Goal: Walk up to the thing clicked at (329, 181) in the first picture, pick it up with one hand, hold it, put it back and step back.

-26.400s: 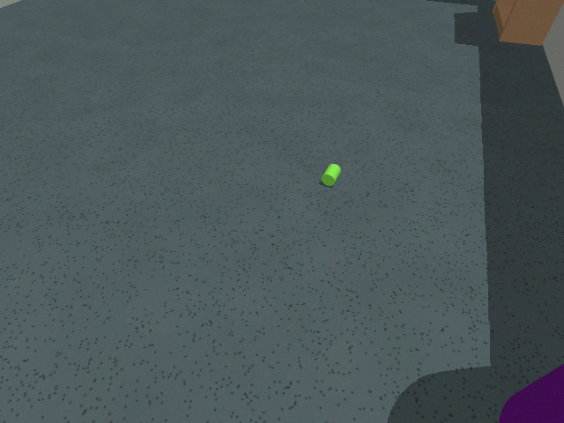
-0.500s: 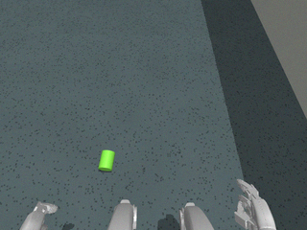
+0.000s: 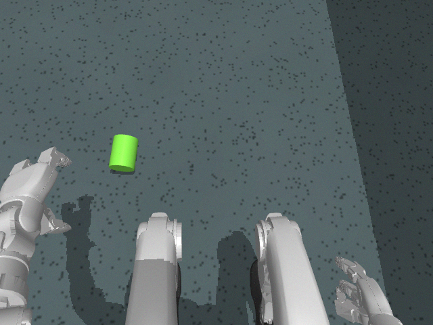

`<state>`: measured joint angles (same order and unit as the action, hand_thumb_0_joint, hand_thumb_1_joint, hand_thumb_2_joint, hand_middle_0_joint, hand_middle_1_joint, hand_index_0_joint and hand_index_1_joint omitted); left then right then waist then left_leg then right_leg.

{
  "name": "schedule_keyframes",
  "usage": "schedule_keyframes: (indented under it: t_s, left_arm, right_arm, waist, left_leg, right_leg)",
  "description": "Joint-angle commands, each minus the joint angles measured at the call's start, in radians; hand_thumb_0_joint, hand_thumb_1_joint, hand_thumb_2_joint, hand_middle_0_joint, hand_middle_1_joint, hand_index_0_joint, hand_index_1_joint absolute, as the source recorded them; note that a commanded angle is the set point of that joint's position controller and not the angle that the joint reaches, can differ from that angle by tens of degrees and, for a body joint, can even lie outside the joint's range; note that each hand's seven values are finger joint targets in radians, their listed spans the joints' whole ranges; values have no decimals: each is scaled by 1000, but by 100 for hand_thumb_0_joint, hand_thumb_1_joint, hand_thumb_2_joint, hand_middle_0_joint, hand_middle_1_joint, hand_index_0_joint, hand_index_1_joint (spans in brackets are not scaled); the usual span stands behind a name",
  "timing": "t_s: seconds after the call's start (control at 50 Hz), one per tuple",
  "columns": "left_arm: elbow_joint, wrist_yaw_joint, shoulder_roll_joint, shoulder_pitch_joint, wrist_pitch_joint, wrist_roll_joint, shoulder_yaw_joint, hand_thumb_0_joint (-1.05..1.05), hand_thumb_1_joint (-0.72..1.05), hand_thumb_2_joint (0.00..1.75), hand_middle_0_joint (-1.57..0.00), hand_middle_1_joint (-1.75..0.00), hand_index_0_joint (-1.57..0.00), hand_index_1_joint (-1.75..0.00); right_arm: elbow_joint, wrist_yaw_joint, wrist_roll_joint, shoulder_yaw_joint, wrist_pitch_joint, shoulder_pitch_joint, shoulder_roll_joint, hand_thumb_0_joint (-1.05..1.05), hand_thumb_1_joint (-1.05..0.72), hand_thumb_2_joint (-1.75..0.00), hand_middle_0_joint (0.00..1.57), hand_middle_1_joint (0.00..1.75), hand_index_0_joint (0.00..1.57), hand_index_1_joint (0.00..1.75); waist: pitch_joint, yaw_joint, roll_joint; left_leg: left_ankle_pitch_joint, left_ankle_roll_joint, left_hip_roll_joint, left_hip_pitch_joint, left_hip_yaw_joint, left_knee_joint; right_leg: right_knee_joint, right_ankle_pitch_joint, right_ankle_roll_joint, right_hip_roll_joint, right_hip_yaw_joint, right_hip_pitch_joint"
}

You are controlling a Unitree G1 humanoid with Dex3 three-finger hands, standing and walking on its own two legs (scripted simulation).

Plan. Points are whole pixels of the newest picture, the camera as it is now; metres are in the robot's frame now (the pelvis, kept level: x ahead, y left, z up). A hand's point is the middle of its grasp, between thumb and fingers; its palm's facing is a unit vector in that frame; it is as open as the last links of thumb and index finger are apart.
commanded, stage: rise first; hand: left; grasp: from above
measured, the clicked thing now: (124, 153) +0.53 +0.30 -0.41
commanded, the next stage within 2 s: none
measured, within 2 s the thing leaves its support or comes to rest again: neither
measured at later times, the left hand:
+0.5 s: hand (76, 176) +0.41 +0.34 -0.23, palm faces -0.47 -0.11 -0.87, open 14.0 cm
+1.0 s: hand (87, 166) +0.45 +0.34 -0.27, palm faces -0.49 -0.02 -0.87, open 14.2 cm
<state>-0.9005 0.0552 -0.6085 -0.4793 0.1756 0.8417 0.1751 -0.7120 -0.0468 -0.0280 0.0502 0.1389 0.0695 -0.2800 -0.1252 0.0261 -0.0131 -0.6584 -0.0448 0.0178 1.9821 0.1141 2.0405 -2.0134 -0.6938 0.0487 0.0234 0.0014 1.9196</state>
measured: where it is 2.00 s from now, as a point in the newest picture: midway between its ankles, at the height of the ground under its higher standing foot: (216, 311)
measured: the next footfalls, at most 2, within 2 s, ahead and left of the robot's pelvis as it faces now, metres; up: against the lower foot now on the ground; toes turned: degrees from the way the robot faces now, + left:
none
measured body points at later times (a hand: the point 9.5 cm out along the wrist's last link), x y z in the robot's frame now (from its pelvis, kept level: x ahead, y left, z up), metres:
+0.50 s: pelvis -0.01 +0.01 -0.08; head +0.21 +0.08 +0.30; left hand +0.43 +0.35 -0.18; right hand +0.06 -0.27 -0.19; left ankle +0.08 +0.14 -0.41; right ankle +0.08 -0.13 -0.41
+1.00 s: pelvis +0.00 +0.02 -0.11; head +0.24 +0.09 +0.26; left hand +0.47 +0.34 -0.22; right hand +0.06 -0.27 -0.21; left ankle +0.08 +0.14 -0.41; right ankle +0.08 -0.13 -0.41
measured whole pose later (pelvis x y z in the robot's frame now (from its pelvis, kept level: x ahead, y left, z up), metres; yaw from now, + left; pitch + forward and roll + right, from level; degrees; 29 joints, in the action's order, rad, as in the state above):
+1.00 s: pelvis +0.00 +0.02 -0.11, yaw -6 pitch +32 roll -11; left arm -1.34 0.29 -0.91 -0.88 0.47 1.36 0.18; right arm -0.73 -0.13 -0.16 -0.06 -0.06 0.08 -0.27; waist -0.03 0.18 0.04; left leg -0.68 -0.02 -0.01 2.32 0.19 2.42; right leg -2.32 -0.71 0.06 0.05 0.05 2.19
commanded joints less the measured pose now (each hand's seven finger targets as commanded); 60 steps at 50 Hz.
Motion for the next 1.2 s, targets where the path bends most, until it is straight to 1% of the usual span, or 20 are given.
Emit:
schedule_keyframes:
  t_s: [0.0,0.08,0.1,0.18,0.28,0.36,0.4,0.48,0.54,0.62,0.66,0.72,0.78,0.86,0.9,0.96,1.08,1.1,1.12,1.18]
  left_arm:
    - [80,19,-332,-246,62,54,62,0,-47,99,-2,-108,-4,-107]
    - [26,22,-407,-317,112,106,76,0,-46,98,-3,-105,-4,-104]
    - [13,29,-436,-327,126,118,93,0,-47,99,-3,-104,-4,-103]
    - [7,66,-485,-421,191,174,107,0,-45,97,-3,-102,-5,-100]
    - [-94,136,-475,-484,224,253,77,0,-48,100,-4,-97,-5,-96]
    - [-147,185,-486,-536,222,314,55,0,-48,99,-5,-95,-5,-94]
    - [-165,205,-487,-554,216,328,53,0,-48,98,-5,-95,-6,-94]
    - [-211,223,-523,-607,205,372,41,0,-48,97,-5,-95,-6,-94]
    - [-227,230,-519,-619,206,396,33,0,-48,97,-5,-95,-6,-94]
    - [-223,233,-532,-636,211,416,32,0,-49,96,-5,-96,-6,-94]
    - [-269,235,-537,-629,216,429,32,0,-49,96,-5,-95,-6,-94]
    - [-255,238,-558,-650,233,439,37,0,-49,96,-5,-95,-6,-94]
    - [-285,242,-570,-637,252,458,40,0,-50,96,-5,-96,-6,-95]
    - [-297,253,-588,-655,280,476,40,0,-52,98,-5,-95,-6,-94]
    - [-267,267,-614,-687,294,486,54,0,-51,98,-5,-95,-6,-94]
    - [-286,285,-603,-686,307,491,51,0,-52,99,-5,-96,-5,-95]
    - [-347,328,-629,-716,297,515,54,0,-52,99,-5,-97,-5,-96]
    - [-348,334,-632,-721,295,517,53,0,-60,106,-6,-92,-3,-95]
    - [-352,339,-626,-714,289,515,51,0,-54,100,-5,-97,-5,-97]
    - [-361,349,-629,-736,274,520,45,0,-54,100,-5,-97,-5,-97]
  right_arm:
    - [60,4,0,74,6,178,-199,0,-81,-88,20,30,20,30]
    - [51,-2,-7,62,-22,188,-203,0,-82,-88,20,30,20,30]
    - [49,-3,-9,58,-29,184,-204,0,-81,-88,20,30,20,30]
    - [38,-16,-24,43,-59,193,-210,0,-83,-88,20,30,20,30]
    - [17,-27,-45,30,-86,191,-221,0,-84,-88,20,30,20,30]
    - [7,-38,-60,21,-109,214,-228,0,-86,-89,20,30,20,30]
    - [4,-42,-67,23,-119,215,-232,0,-87,-89,20,30,20,30]
    - [1,-47,-78,19,-134,213,-241,0,-87,-89,20,30,20,30]
    - [0,-52,-88,13,-145,218,-235,0,-88,-89,20,30,20,30]
    - [-3,-58,-99,6,-158,225,-241,0,-89,-90,20,30,20,30]
    - [-6,-61,-104,2,-166,226,-242,0,-90,-90,20,30,20,30]
    - [-1,-65,-111,-6,-174,215,-238,0,-90,-90,20,30,20,30]
    - [6,-69,-124,-14,-183,212,-241,0,-90,-90,20,30,20,30]
    - [0,-70,-132,-29,-191,203,-236,0,-90,-90,20,30,20,30]
    - [0,-69,-134,-29,-198,195,-244,0,-90,-90,20,30,20,30]
    - [-4,-73,-144,-30,-202,191,-253,0,-90,-90,20,30,20,30]
    - [-11,-72,-149,-47,-196,193,-249,0,-90,-90,20,30,20,30]
    - [-15,-71,-151,-47,-195,198,-250,0,-90,-90,20,30,20,30]
    - [-15,-71,-153,-49,-192,196,-248,0,-90,-90,20,30,20,30]
    - [-17,-71,-157,-52,-187,203,-251,0,-90,-90,20,30,20,30]
  waist:
    - [-664,15,-78]
    - [-628,32,-62]
    - [-618,21,-67]
    - [-610,29,-175]
    - [-534,65,-220]
    - [-576,88,-224]
    - [-586,90,-227]
    - [-578,104,-262]
    - [-588,111,-263]
    - [-629,122,-282]
    - [-594,138,-265]
    - [-592,131,-268]
    - [-583,146,-263]
    - [-553,149,-283]
    - [-580,144,-307]
    - [-576,153,-326]
    - [-553,173,-298]
    - [-558,172,-302]
    - [-558,166,-309]
    - [-571,182,-316]
  left_leg:
    - [128,68,-12,-421,-92,-179]
    - [53,76,-17,-326,-90,-129]
    - [37,76,-19,-309,-91,-122]
    - [27,67,-19,-330,-66,-100]
    - [-22,63,-18,-305,-50,-75]
    - [62,62,-26,-317,-57,-26]
    - [85,63,-28,-324,-57,-11]
    - [70,58,-25,-320,-42,-4]
    - [89,61,-28,-314,-44,16]
    - [194,60,-24,-365,-36,49]
    - [192,61,-23,-336,-30,57]
    - [186,66,-23,-317,-35,74]
    - [210,69,-23,-296,-35,94]
    - [169,68,-22,-275,-32,102]
    - [170,64,-19,-294,-29,109]
    - [191,61,-14,-324,-14,115]
    - [155,70,-20,-255,-27,144]
    - [161,70,-20,-254,-30,148]
    - [157,69,-21,-257,-31,145]
    - [156,69,-20,-261,-27,148]
  right_leg:
    - [216,156,-69,12,76,-289]
    - [180,83,-69,20,88,-245]
    - [167,61,-71,21,89,-222]
    - [93,59,-81,23,110,-123]
    - [45,42,-82,20,132,-9]
    - [23,100,-85,22,138,-3]
    - [15,121,-82,18,138,-4]
    - [-18,117,-83,18,149,39]
    - [-25,132,-82,21,150,28]
    - [-50,201,-78,24,153,28]
    - [-62,204,-77,25,158,34]
    - [-62,199,-77,30,158,32]
    - [-75,220,-75,35,163,19]
    - [-83,187,-78,38,163,46]
    - [-99,180,-79,40,167,66]
    - [-121,189,-74,40,175,98]
    - [-116,180,-74,46,175,89]
    - [-117,188,-72,46,174,82]
    - [-120,182,-74,45,174,89]
    - [-125,185,-73,48,181,93]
